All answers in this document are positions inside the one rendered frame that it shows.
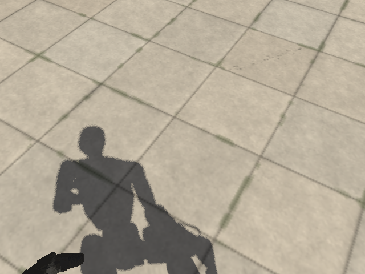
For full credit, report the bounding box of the robot left hand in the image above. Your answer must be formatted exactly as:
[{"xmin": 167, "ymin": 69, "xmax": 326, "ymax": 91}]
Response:
[{"xmin": 22, "ymin": 252, "xmax": 84, "ymax": 274}]

